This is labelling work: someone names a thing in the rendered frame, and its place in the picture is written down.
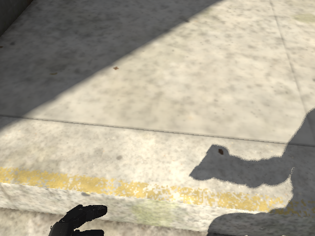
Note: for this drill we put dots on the robot left hand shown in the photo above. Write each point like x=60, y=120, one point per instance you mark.
x=75, y=218

